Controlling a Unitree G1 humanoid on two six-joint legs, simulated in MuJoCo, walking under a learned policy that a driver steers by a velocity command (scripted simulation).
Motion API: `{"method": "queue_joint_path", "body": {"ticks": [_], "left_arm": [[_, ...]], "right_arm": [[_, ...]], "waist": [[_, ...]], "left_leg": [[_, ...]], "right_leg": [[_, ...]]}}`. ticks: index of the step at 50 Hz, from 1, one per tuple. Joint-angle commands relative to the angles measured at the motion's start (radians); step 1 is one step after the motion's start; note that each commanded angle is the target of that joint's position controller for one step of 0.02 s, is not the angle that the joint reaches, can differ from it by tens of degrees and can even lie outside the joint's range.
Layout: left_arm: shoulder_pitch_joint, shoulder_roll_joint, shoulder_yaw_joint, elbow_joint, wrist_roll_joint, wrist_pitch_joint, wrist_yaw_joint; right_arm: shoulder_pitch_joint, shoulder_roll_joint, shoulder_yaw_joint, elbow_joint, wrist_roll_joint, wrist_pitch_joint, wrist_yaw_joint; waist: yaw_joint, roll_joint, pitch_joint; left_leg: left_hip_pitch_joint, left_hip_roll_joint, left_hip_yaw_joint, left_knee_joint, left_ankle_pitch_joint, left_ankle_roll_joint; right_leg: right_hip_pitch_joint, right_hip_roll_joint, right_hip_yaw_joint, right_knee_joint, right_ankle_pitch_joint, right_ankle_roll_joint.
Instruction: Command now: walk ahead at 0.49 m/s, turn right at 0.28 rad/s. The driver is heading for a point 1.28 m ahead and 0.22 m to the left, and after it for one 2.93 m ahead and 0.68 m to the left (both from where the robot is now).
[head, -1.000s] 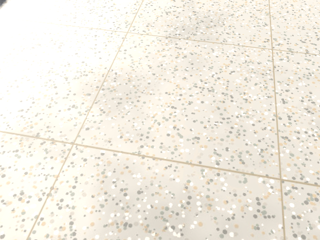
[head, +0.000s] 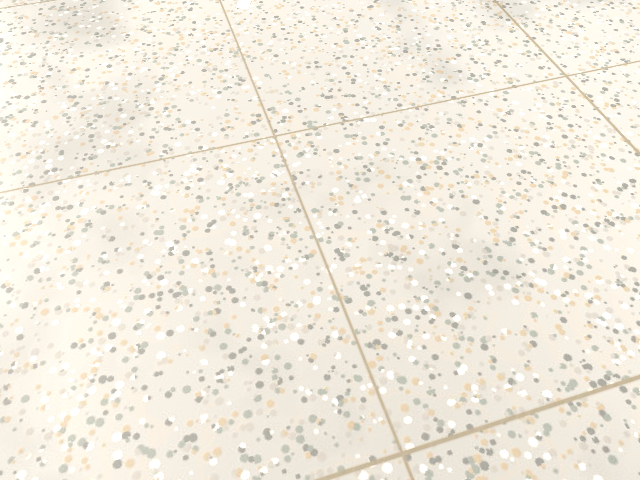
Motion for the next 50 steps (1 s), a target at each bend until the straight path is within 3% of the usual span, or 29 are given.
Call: {"method": "queue_joint_path", "body": {"ticks": [1,5,9,12,14,16,17,18,19,20,21,22,23,25,29,34,37,40,43,44,45,46,47,48,49,50], "left_arm": [[0.037,0.03,0.008,-0.066,0.003,-0.008,-0.004],[-0.096,0.018,-0.01,-0.125,0.023,-0.012,-0.007],[-0.227,0.021,-0.019,-0.158,0.014,-0.022,-0.021],[-0.304,0.041,-0.017,-0.193,0.004,-0.025,-0.032],[-0.319,0.061,-0.01,-0.21,0.002,-0.029,-0.04],[-0.212,0.098,0.012,-0.185,0.01,-0.033,-0.04],[-0.05,0.15,0.041,-0.141,0.013,-0.034,-0.031],[0.147,0.248,0.068,-0.114,0.028,-0.029,-0.017],[0.172,0.289,0.071,-0.106,0.035,-0.023,-0.025],[0.152,0.185,0.048,-0.11,0.028,-0.03,-0.029],[0.079,0.141,0.032,-0.118,0.021,-0.036,-0.031],[-0.001,0.109,0.021,-0.125,0.022,-0.04,-0.036],[-0.052,0.081,0.016,-0.126,0.023,-0.044,-0.04],[-0.081,0.061,0.017,-0.108,0.035,-0.059,-0.04],[-0.042,0.087,0.031,-0.059,0.044,-0.067,-0.021],[-0.018,0.117,0.037,-0.028,0.039,-0.053,0.002],[0.043,0.132,0.042,0.002,0.031,-0.038,0.01],[0.072,0.145,0.047,0.019,0.021,-0.014,0.011],[0.039,0.188,0.056,0.008,0.013,0.005,0.021],[0.024,0.204,0.06,0.002,0.012,0.013,0.026],[0.002,0.216,0.062,-0.004,0.007,0.018,0.028],[-0.011,0.212,0.058,-0.019,0.007,0.012,0.03],[0.074,0.045,0.011,-0.062,0.051,-0.013,0.012],[0.036,0.077,0.004,-0.099,0.013,-0.064,-0.005],[-0.095,0.136,0.021,-0.131,-0.024,-0.089,-0.015],[-0.119,0.131,0.017,-0.143,-0.021,-0.098,-0.012]], "right_arm": [[0.038,-0.073,-0.014,-0.018,0.001,-0.013,0.006],[0.081,-0.138,-0.029,0.01,0.014,-0.009,-0.001],[0.132,-0.165,-0.03,0.03,0.028,0.01,-0.005],[0.188,-0.176,-0.028,0.055,0.036,0.023,-0.004],[0.192,-0.186,-0.03,0.064,0.039,0.034,-0.005],[0.177,-0.188,-0.027,0.065,0.039,0.047,-0.008],[0.177,-0.158,-0.014,0.06,0.031,0.049,-0.009],[0.175,-0.094,0.013,0.022,0.002,0.043,-0.01],[0.285,0.0,0.037,0.019,0.026,0.023,-0.008],[0.23,-0.125,0.005,0.033,0.052,0.013,-0.01],[0.162,-0.154,-0.008,0.011,0.062,0.011,-0.01],[0.134,-0.138,-0.009,0.011,0.052,0.019,-0.017],[0.125,-0.125,-0.015,0.011,0.038,0.031,-0.021],[0.152,-0.087,-0.016,0.02,0.042,0.059,-0.016],[0.097,-0.059,-0.021,-0.009,0.038,0.081,-0.015],[-0.047,-0.04,-0.014,-0.065,0.027,0.076,0.008],[-0.15,-0.022,-0.004,-0.117,0.025,0.074,0.028],[-0.218,-0.018,-0.001,-0.168,0.03,0.072,0.049],[-0.174,-0.051,-0.019,-0.194,0.035,0.077,0.059],[-0.095,-0.079,-0.035,-0.184,0.038,0.08,0.057],[0.038,-0.129,-0.062,-0.156,0.04,0.081,0.05],[0.203,-0.201,-0.098,-0.116,0.035,0.088,0.029],[0.216,-0.307,-0.114,-0.108,0.034,0.09,0.01],[0.243,-0.279,-0.099,-0.139,0.02,0.074,0.014],[0.224,-0.209,-0.083,-0.13,0.014,0.064,0.016],[0.155,-0.167,-0.072,-0.138,0.025,0.057,0.016]], "waist": [[0.016,0.095,-0.051],[-0.005,0.074,-0.009],[-0.049,0.092,0.007],[-0.071,0.107,0.019],[-0.058,0.114,0.023],[0.017,0.109,-0.028],[0.09,0.08,-0.121],[0.155,-0.084,-0.284],[0.095,-0.318,-0.372],[0.12,-0.163,-0.281],[0.095,-0.119,-0.176],[0.058,-0.055,-0.128],[0.031,-0.056,-0.082],[-0.006,-0.073,-0.061],[-0.01,-0.026,-0.014],[0.029,-0.014,0.039],[0.07,0.001,0.075],[0.083,-0.002,0.089],[0.025,-0.057,0.018],[-0.024,-0.081,-0.032],[-0.102,-0.078,-0.104],[-0.186,-0.023,-0.185],[-0.075,0.264,-0.244],[-0.097,0.211,-0.428],[-0.132,0.122,-0.301],[-0.085,0.061,-0.187]], "left_leg": [[0.167,0.271,-0.305,-0.252,0.032,0.197],[0.149,0.278,-0.217,-0.304,0.108,0.215],[0.139,0.236,-0.114,-0.284,0.129,0.168],[0.204,0.272,-0.127,-0.251,0.089,0.15],[0.254,0.302,-0.14,-0.213,0.09,0.133],[0.246,0.278,-0.12,-0.07,0.265,0.101],[0.177,0.221,-0.077,0.131,0.335,0.07],[-0.037,0.141,-0.016,0.494,0.049,0.024],[-0.37,0.005,-0.067,0.775,-0.444,-0.008],[-0.458,0.051,-0.178,0.89,-0.418,0.004],[-0.481,0.092,-0.175,0.886,-0.313,0.019],[-0.432,0.135,-0.158,0.845,-0.225,0.01],[-0.4,0.161,-0.157,0.794,-0.163,0.003],[-0.32,0.179,-0.154,0.769,-0.091,-0.006],[-0.407,0.167,-0.185,0.686,0.034,-0.021],[-0.42,0.15,-0.12,0.422,0.217,-0.019],[-0.457,0.149,-0.066,0.324,0.21,0.001],[-0.476,0.133,-0.007,0.27,0.117,0.026],[-0.302,0.048,0.087,0.255,-0.024,0.077],[-0.194,0.009,0.107,0.258,-0.072,0.1],[-0.001,-0.027,0.106,0.2,-0.046,0.134],[0.296,0.004,-0.003,0.128,0.002,0.18],[0.641,0.271,-0.482,0.12,0.03,0.322],[0.768,0.403,-0.905,-0.069,-0.131,0.451],[0.695,0.367,-0.766,-0.113,-0.092,0.377],[0.538,0.321,-0.616,-0.113,-0.016,0.331]], "right_leg": [[-0.176,-0.111,0.016,-0.045,0.053,-0.001],[-0.231,-0.145,-0.026,-0.276,0.185,0.027],[-0.149,-0.104,-0.083,-0.515,0.355,0.037],[-0.13,-0.086,-0.09,-0.601,0.346,0.025],[-0.108,-0.073,-0.097,-0.647,0.287,-0.001],[0.077,-0.029,-0.13,-0.71,0.256,-0.032],[0.299,-0.04,-0.11,-0.72,0.255,-0.061],[0.593,-0.276,0.151,-0.724,0.266,-0.131],[0.799,-0.445,0.568,-0.87,0.074,-0.252],[0.711,-0.419,0.551,-0.908,0.011,-0.215],[0.594,-0.389,0.39,-0.917,0.075,-0.176],[0.48,-0.342,0.273,-0.946,0.165,-0.152],[0.4,-0.302,0.179,-0.983,0.214,-0.138],[0.316,-0.26,0.06,-1.034,0.324,-0.124],[0.326,-0.258,-0.083,-1.064,0.49,-0.128],[0.366,-0.248,-0.209,-1.092,0.47,-0.099],[0.456,-0.277,-0.25,-1.072,0.507,-0.093],[0.552,-0.302,-0.284,-1.01,0.605,-0.086],[0.57,-0.301,-0.327,-0.848,1.047,-0.06],[0.561,-0.296,-0.335,-0.731,1.186,-0.051],[0.501,-0.274,-0.345,-0.549,1.196,-0.032],[0.301,-0.229,-0.345,-0.277,0.965,0.011],[-0.153,-0.051,-0.296,0.092,-0.091,0.068],[-0.322,0.045,-0.032,0.271,-0.26,0.069],[-0.416,-0.017,0.018,0.252,-0.158,0.044],[-0.399,-0.062,0.008,0.153,-0.06,0.028]]}}
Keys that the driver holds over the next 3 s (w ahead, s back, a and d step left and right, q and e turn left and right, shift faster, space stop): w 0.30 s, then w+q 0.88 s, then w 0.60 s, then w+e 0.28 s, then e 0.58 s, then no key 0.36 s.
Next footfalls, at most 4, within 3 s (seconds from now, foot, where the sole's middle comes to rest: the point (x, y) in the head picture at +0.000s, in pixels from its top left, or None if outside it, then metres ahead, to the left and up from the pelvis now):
0.34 right None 0.34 -0.17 -0.77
0.92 left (293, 410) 0.62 0.09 -0.77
1.40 right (322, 281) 0.96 0.02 -0.77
1.92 left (188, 247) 1.07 0.37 -0.77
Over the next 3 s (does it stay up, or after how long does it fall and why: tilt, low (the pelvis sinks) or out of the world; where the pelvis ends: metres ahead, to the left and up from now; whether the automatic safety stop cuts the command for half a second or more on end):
stays up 1.24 0.33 0.00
